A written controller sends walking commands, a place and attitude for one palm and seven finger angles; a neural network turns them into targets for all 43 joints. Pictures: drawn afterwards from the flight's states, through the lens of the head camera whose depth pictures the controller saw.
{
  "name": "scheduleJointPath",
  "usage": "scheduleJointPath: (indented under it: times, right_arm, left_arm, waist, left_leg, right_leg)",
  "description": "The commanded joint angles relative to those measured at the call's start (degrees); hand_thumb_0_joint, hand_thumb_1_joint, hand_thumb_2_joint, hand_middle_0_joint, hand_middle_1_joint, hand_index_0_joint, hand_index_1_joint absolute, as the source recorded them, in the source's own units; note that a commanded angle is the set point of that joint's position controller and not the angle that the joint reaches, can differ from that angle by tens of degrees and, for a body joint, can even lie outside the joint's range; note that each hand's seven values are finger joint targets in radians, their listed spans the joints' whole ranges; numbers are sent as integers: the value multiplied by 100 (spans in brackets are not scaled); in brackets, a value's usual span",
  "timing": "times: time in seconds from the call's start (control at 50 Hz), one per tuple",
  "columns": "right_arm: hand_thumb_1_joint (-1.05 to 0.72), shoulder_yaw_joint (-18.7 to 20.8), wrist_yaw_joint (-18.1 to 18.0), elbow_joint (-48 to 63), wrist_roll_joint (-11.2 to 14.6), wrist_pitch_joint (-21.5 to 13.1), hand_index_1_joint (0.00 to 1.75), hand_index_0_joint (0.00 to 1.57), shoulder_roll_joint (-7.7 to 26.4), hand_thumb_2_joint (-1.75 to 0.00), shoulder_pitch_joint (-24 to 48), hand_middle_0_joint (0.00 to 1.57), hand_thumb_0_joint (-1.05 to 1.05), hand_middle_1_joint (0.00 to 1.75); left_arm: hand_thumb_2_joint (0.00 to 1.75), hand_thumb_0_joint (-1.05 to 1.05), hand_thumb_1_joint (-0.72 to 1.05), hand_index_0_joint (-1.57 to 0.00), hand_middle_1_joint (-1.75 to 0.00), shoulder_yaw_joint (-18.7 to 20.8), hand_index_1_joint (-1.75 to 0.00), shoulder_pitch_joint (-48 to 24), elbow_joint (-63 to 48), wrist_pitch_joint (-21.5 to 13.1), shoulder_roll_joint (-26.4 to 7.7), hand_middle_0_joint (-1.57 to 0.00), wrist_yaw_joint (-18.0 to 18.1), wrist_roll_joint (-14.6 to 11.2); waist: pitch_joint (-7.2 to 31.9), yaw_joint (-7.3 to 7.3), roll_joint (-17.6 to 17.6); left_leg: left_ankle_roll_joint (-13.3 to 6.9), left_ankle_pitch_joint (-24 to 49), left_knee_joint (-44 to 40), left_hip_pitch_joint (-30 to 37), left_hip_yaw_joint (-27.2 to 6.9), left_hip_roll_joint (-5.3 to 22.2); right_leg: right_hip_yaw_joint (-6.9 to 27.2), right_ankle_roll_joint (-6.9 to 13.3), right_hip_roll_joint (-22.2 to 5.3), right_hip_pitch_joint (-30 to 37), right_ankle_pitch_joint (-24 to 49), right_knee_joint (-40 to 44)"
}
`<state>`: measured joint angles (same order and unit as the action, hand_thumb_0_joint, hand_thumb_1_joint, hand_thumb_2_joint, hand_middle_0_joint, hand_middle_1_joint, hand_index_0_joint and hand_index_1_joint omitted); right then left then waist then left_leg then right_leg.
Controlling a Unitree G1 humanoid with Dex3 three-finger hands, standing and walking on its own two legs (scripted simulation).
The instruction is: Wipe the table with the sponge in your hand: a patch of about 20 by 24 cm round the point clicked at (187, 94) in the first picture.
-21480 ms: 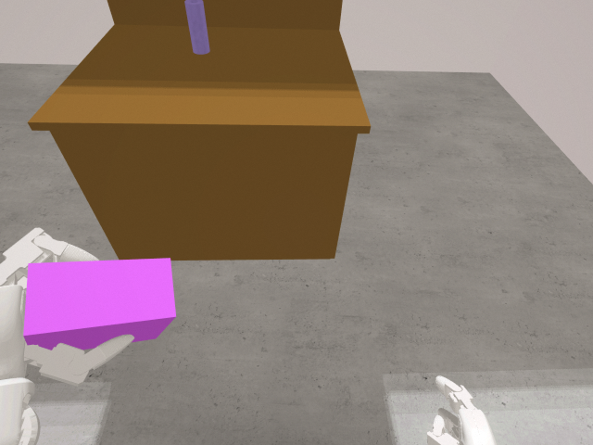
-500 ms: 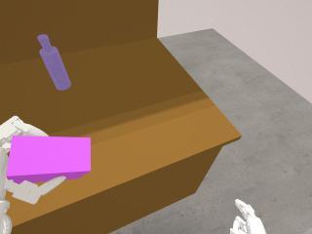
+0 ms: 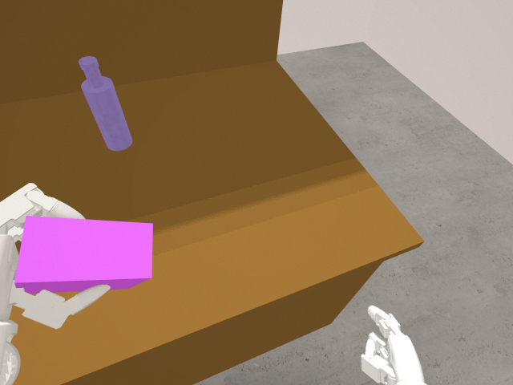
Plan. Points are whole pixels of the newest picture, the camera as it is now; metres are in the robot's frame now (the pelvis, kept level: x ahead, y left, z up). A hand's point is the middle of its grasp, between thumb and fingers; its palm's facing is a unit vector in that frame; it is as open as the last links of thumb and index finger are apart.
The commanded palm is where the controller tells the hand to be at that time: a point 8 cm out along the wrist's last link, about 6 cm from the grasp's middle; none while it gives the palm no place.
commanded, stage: come to a stop and stand still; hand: left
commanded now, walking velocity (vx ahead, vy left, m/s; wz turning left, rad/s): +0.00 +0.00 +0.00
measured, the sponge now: (105, 258) +0.23 +0.21 +0.13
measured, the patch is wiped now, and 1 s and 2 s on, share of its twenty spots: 0.00 0.00 0.00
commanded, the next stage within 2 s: look again from close up in 0.14 s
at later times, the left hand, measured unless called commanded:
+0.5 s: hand (67, 267) +0.21 +0.24 +0.14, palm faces +0.28 -0.87 -0.41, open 10.3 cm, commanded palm +0.15 +0.28 +0.17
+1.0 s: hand (45, 298) +0.17 +0.24 +0.15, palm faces +0.41 -0.71 -0.58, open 10.3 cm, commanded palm +0.14 +0.27 +0.18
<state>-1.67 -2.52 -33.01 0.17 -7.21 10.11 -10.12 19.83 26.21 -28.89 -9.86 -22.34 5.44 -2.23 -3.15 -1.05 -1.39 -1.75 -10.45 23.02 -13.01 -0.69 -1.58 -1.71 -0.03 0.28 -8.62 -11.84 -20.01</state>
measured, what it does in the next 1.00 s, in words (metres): shifts its weight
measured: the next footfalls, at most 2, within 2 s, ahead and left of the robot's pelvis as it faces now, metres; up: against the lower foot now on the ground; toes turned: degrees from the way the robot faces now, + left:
none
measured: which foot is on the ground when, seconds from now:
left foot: down 0.00-1.00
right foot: down 0.00-1.00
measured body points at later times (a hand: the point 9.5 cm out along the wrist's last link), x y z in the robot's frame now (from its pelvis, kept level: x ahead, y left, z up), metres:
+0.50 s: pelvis -0.01 +0.00 +0.00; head +0.02 +0.02 +0.44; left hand +0.19 +0.28 +0.17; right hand +0.16 -0.24 -0.07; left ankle +0.02 +0.09 -0.75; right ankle -0.01 -0.12 -0.75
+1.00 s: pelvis -0.05 -0.01 -0.02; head -0.05 -0.02 +0.43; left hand +0.15 +0.28 +0.18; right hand +0.17 -0.21 -0.09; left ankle +0.02 +0.09 -0.75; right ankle -0.01 -0.12 -0.75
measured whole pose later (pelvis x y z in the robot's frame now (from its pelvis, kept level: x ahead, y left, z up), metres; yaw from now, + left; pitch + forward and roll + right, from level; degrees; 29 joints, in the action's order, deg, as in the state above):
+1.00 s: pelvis -0.05 -0.01 -0.02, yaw +1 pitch -2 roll +0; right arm -2.9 -2.8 -34.4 -1.7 -7.1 11.6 -7.6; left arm 15.8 16.7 -23.8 -1.8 -25.1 6.6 8.7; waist -1.5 -4.0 1.0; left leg -1.0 -13.0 35.9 -20.8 -1.0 -2.0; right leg -1.7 1.1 0.1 -18.3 -17.3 -37.8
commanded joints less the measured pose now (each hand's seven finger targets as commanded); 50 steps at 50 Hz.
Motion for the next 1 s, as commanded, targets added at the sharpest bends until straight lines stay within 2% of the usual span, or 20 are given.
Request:
scheduleJointPath:
  times: [0.0,0.1,0.12,0.14,0.16,0.2,0.28,0.4,0.5,0.58,0.6,0.62,0.64,0.66,0.7,0.74,0.8,0.88,0.9,0.98]
  right_arm:
    - [-90,314,-59,815,64,-223,30,20,818,-90,301,20,0,30]
    - [-90,333,-73,819,88,-182,30,20,845,-90,323,20,0,30]
    - [-90,395,-26,805,-200,-416,30,20,1023,-90,-299,20,0,30]
    - [-90,173,-2,480,-42,-402,30,20,384,-90,81,20,0,30]
    - [-90,486,19,790,-27,-508,30,20,929,-90,-56,20,0,30]
    - [-90,479,211,768,114,-557,30,20,867,-90,211,20,0,30]
    - [-90,467,270,877,56,-563,30,20,936,-90,278,20,0,30]
    - [-90,379,-26,860,91,-485,30,20,857,-90,472,20,0,30]
    - [-90,319,-46,823,81,-611,30,20,824,-90,478,20,0,30]
    - [-90,339,7,745,20,-673,30,20,891,-90,331,20,0,30]
    - [-90,-452,-413,1415,503,-358,30,20,1308,-90,-584,20,0,30]
    - [-90,497,-184,465,-384,-618,30,20,981,-90,333,20,0,30]
    - [-90,398,130,603,-238,-704,30,20,1143,-90,20,20,0,30]
    - [-90,519,133,511,-204,-713,30,20,1295,-90,130,20,0,30]
    - [-90,300,177,615,54,-611,30,20,1110,-90,601,20,0,30]
    - [-90,260,194,652,39,-472,30,20,1198,-90,701,20,0,30]
    - [-90,215,108,885,51,-248,30,20,1153,-90,1030,20,0,30]
    - [-90,181,-53,831,-152,-250,30,20,908,-90,1125,20,0,30]
    - [-90,165,-98,820,-129,-259,30,20,920,-90,1071,20,0,30]
    - [-90,145,-242,674,-129,-220,30,20,912,-90,1022,20,0,30]
  left_arm:
    - [130,0,10,-120,-160,645,-160,-308,-1323,-343,-867,-120,115,-80]
    - [130,0,10,-120,-160,676,-160,-385,-1277,-324,-898,-120,140,-87]
    - [130,0,10,-120,-160,3875,-160,-6041,-2340,-899,-5237,-120,121,774]
    - [130,0,10,-120,-160,1625,-160,-2808,930,-671,-1781,-120,-82,224]
    - [130,0,10,-120,-160,1215,-160,-1506,1004,-672,-1240,-120,-145,84]
    - [130,0,10,-120,-160,358,-160,-700,-194,-770,-359,-120,-150,-162]
    - [130,0,10,-120,-160,519,-160,-170,-1029,-766,-851,-120,-2,-130]
    - [130,0,10,-120,-160,1306,-160,-605,-1005,-849,-1452,-120,139,-194]
    - [130,0,10,-120,-160,839,-160,-859,-1056,-913,-1072,-120,92,-174]
    - [130,0,10,-120,-160,480,-160,-839,-949,-900,-805,-120,78,-96]
    - [130,0,10,-120,-160,2106,-160,-6067,-3173,-1556,-5049,-120,163,183]
    - [130,0,10,-120,-160,1501,-160,-3812,104,-397,-2228,-120,-132,651]
    - [130,0,10,-120,-160,389,-160,-2895,43,-76,-1141,-120,-204,197]
    - [130,0,10,-120,-160,499,-160,-2234,-296,241,-863,-120,-400,6]
    - [130,0,10,-120,-160,-44,-160,-1248,33,1014,-279,-120,-596,-158]
    - [130,0,10,-120,-160,159,-160,-1245,-367,1217,-832,-120,-588,169]
    - [130,0,10,-120,-160,746,-160,-1742,-1045,1118,-1637,-120,-226,636]
    - [130,0,10,-120,-160,687,-160,-2059,-1146,397,-1447,-120,258,855]
    - [130,0,10,-120,-160,965,-160,-2548,-1268,335,-1960,-120,433,1021]
    - [130,0,10,-120,-160,397,-160,-2631,-405,524,-1656,-120,430,1255]
  waist:
    - [1182,57,723]
    - [1102,70,603]
    - [162,-153,-200]
    - [1294,5,-321]
    - [1355,-240,267]
    - [1784,-101,1002]
    - [1380,-157,56]
    - [939,-71,355]
    - [942,-51,819]
    - [916,-48,585]
    - [1014,296,2549]
    - [1287,-216,2038]
    - [1522,-63,1481]
    - [2111,-364,1219]
    - [1520,-400,699]
    - [950,-407,301]
    - [1002,-329,361]
    - [1057,-224,536]
    - [1076,-210,832]
    - [1008,-124,862]
  left_leg:
    - [184,1597,-306,608,-564,819]
    - [116,1255,-274,465,-564,767]
    - [-75,1274,610,-550,-142,699]
    - [2,1420,365,373,-150,242]
    - [112,1478,510,565,-132,331]
    - [17,1958,245,748,-163,439]
    - [57,1576,183,301,-341,518]
    - [28,677,-58,140,-464,525]
    - [32,326,-154,232,-433,495]
    - [54,161,-268,116,-505,494]
    - [-144,-530,-106,-750,-479,570]
    - [390,1459,289,734,20,304]
    - [584,2847,384,1283,-296,316]
    - [546,2958,462,1653,-280,411]
    - [462,1756,316,1131,-326,409]
    - [412,787,75,378,-302,323]
    - [186,-894,-26,15,-305,235]
    - [164,-1614,168,-163,-331,159]
    - [122,-1940,199,-174,-333,141]
    - [110,-2105,335,-300,-279,67]
  right_leg:
    - [209,146,-339,298,1164,35]
    - [296,165,-392,296,1214,81]
    - [637,-100,-600,-690,1008,522]
    - [590,298,-677,-310,1238,92]
    - [1156,216,-578,-77,1940,138]
    - [707,169,-492,454,1769,-361]
    - [524,94,-431,342,1231,-197]
    - [502,107,-404,-22,594,-37]
    - [493,123,-376,-22,476,58]
    - [437,105,-318,64,418,119]
    - [336,-264,138,518,-182,-924]
    - [-211,373,37,-347,245,-1014]
    - [-413,287,177,-848,571,-934]
    - [-335,171,178,-886,654,-937]
    - [-403,121,220,-998,379,-1072]
    - [-510,155,177,-762,513,-993]
    - [-309,133,197,-945,-285,-1065]
    - [-281,106,150,-1279,-887,-1145]
    - [-182,117,150,-1417,-1073,-1162]
    - [-91,116,48,-1390,-1250,-984]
